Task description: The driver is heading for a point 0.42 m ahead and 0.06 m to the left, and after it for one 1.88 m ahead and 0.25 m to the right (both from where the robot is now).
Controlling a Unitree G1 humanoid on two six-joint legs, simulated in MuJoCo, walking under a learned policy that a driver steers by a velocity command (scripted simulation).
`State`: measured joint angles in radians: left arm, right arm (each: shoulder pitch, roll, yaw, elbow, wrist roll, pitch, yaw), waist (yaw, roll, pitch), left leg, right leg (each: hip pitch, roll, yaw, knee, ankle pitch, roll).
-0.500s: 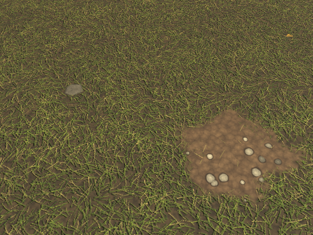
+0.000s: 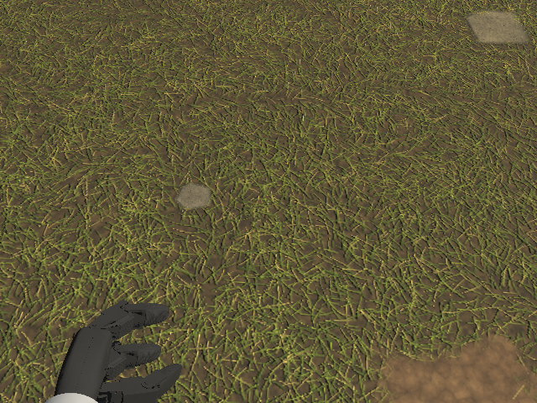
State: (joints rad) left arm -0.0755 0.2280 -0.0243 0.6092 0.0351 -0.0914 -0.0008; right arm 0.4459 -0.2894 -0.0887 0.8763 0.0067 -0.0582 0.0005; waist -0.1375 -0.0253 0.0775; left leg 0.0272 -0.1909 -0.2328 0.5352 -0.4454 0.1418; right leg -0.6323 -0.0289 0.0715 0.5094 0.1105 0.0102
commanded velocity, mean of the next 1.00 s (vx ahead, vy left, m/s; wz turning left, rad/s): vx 0.17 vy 0.00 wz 0.37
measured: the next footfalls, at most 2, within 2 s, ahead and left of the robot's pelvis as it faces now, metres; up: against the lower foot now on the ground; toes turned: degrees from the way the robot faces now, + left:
right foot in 0.02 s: +0.26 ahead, -0.14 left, +0.00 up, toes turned +3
left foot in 0.44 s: +0.22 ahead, +0.12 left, +0.00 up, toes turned +31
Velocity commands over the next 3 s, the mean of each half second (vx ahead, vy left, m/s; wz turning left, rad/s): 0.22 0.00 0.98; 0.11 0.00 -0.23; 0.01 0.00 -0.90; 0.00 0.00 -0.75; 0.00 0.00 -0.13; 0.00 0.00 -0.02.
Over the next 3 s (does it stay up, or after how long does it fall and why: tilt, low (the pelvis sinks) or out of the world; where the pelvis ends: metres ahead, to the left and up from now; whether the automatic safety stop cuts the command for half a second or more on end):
stays up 0.35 0.09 0.03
